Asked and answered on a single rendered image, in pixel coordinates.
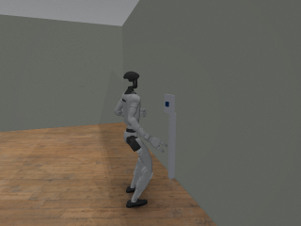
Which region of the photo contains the left robot upper arm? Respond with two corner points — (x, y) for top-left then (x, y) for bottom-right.
(114, 93), (124, 116)

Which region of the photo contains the right robot hand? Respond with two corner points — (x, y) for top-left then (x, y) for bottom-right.
(150, 137), (167, 153)

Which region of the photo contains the left robot hand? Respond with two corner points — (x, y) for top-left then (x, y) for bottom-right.
(139, 108), (147, 118)

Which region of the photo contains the right robot upper arm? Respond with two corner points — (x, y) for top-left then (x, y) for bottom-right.
(127, 94), (141, 125)

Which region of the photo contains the robot left thigh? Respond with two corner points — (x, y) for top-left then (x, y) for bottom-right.
(137, 137), (145, 166)

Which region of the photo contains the robot right shin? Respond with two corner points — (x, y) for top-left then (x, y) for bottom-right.
(131, 169), (153, 202)

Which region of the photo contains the panel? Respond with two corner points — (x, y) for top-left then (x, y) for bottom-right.
(164, 94), (177, 180)

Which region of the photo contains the right robot forearm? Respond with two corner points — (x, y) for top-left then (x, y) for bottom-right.
(130, 118), (152, 142)

